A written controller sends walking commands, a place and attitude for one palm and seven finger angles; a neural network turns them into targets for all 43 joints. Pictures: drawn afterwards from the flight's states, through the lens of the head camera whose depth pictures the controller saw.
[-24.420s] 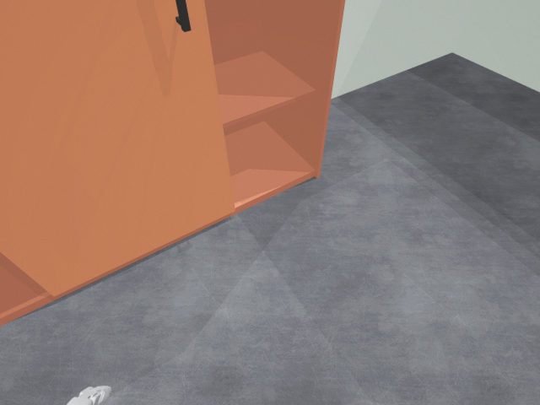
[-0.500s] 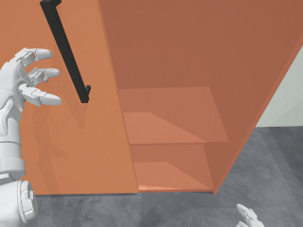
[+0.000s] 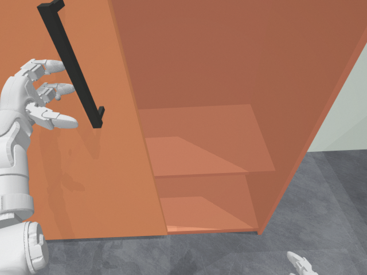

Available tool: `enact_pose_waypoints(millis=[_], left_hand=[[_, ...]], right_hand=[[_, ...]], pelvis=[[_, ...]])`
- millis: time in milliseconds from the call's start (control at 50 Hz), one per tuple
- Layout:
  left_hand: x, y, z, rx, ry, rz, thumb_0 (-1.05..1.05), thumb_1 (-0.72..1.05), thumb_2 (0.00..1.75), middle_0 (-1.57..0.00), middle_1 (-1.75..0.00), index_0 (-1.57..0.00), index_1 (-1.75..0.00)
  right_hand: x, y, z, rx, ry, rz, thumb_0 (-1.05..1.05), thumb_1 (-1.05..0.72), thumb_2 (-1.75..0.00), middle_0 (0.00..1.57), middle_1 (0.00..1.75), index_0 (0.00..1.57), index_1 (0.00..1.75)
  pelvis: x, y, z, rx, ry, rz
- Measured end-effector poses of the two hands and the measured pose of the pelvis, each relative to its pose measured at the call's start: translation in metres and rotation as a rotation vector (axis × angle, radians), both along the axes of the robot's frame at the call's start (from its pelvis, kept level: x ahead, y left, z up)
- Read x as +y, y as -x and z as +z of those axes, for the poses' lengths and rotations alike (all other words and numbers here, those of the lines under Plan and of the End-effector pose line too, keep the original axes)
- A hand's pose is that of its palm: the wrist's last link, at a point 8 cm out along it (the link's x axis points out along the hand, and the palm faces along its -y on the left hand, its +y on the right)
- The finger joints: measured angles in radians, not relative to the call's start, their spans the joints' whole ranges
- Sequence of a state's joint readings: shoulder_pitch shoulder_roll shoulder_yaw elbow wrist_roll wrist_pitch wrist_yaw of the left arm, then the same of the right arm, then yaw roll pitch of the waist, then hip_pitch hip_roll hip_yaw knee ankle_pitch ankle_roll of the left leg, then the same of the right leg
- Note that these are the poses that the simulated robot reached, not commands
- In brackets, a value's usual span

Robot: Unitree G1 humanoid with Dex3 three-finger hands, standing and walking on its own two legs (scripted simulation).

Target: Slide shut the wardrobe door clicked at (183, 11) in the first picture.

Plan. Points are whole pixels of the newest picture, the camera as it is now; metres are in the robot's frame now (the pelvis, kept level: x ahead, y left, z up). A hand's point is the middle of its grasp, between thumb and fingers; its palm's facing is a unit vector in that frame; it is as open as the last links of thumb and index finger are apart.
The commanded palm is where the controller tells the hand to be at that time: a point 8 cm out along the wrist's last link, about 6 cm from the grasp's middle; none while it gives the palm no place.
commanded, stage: feel for the door with the fingertips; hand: left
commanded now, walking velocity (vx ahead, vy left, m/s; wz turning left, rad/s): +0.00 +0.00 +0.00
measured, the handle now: (80, 72) +0.45 +0.21 +0.26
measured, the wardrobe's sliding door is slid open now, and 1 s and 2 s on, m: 0.48 0.48 0.48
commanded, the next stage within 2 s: slide the fingers in behind the handle in 0.70 s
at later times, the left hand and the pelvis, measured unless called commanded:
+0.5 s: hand (72, 95) +0.40 +0.22 +0.23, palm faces +0.08 -1.00 -0.05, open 14.0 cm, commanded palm +0.37 +0.28 +0.23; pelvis -0.01 +0.00 +0.00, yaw +1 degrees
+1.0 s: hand (69, 94) +0.40 +0.23 +0.23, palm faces +0.08 -1.00 -0.05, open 14.0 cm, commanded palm +0.37 +0.28 +0.23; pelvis -0.01 +0.00 +0.00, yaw +1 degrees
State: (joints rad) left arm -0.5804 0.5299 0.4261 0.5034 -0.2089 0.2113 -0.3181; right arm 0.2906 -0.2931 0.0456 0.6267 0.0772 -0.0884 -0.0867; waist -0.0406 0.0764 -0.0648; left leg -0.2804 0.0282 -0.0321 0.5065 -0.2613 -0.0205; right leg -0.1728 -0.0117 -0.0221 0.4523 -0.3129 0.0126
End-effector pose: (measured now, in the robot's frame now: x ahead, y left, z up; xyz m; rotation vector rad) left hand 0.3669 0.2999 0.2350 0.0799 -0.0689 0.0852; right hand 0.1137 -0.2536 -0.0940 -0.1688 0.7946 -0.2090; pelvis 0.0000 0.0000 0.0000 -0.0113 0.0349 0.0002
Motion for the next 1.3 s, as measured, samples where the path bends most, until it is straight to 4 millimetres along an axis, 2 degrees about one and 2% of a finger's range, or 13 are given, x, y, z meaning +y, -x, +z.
enact_pose_waypoints(millis=[180, 400, 500, 740, 880, 1060, 1300], left_hand=[[-0.016, 0.008, 0.002, -0.017, 0.008, -0.029, -0.01, -0.50, 0.30, -0.30, -1.20, -0.31, -1.20], [-0.031, 0.000, -0.001, -0.003, 0.027, -0.022, -0.01, -0.50, 0.30, -0.30, -1.20, -0.31, -1.20], [-0.026, -0.006, 0.000, 0.011, 0.031, -0.006, -0.01, -0.50, 0.30, -0.30, -1.20, -0.31, -1.20], [-0.020, -0.010, 0.000, 0.006, 0.023, -0.011, -0.01, -0.50, 0.30, -0.33, -1.22, -0.31, -1.20], [-0.020, -0.011, 0.001, 0.007, 0.018, -0.005, -0.01, -0.50, 0.30, -0.33, -1.24, -0.31, -1.20], [-0.021, -0.007, 0.000, -0.006, 0.022, -0.014, -0.01, -0.50, 0.30, -0.31, -1.22, -0.31, -1.20], [-0.030, 0.009, -0.001, -0.023, 0.026, -0.027, -0.01, -0.50, 0.30, -0.30, -1.20, -0.31, -1.20]], right_hand=[[-0.001, -0.010, 0.000, -0.009, 0.007, 0.026, 0.01, -0.90, -0.90, 0.20, 0.30, 0.20, 0.30], [0.004, -0.024, 0.007, -0.061, 0.001, 0.043, 0.01, -0.90, -0.90, 0.20, 0.30, 0.20, 0.30], [0.002, -0.018, 0.006, -0.048, 0.002, 0.032, 0.01, -0.90, -0.90, 0.20, 0.30, 0.20, 0.30], [-0.005, 0.009, -0.004, 0.039, 0.018, 0.000, 0.01, -0.90, -0.90, 0.20, 0.30, 0.20, 0.30], [-0.002, 0.014, -0.005, 0.048, 0.019, 0.003, 0.01, -0.91, -0.90, 0.20, 0.30, 0.20, 0.30], [0.005, 0.006, 0.000, 0.003, 0.004, 0.011, 0.01, -0.90, -0.90, 0.20, 0.30, 0.20, 0.30], [0.012, -0.014, 0.006, -0.051, -0.006, 0.041, 0.01, -0.90, -0.90, 0.20, 0.30, 0.20, 0.30]], pelvis=[[-0.001, 0.002, 0.000, -0.010, 0.000, 0.015], [-0.004, 0.006, 0.000, -0.016, 0.000, 0.015], [-0.005, 0.006, 0.000, -0.014, -0.001, 0.010], [-0.002, 0.004, 0.000, -0.009, 0.002, 0.010], [0.001, 0.007, 0.000, -0.010, 0.003, 0.014], [0.003, 0.008, 0.001, -0.012, 0.002, 0.006], [0.003, 0.009, 0.001, -0.024, 0.001, 0.009]])
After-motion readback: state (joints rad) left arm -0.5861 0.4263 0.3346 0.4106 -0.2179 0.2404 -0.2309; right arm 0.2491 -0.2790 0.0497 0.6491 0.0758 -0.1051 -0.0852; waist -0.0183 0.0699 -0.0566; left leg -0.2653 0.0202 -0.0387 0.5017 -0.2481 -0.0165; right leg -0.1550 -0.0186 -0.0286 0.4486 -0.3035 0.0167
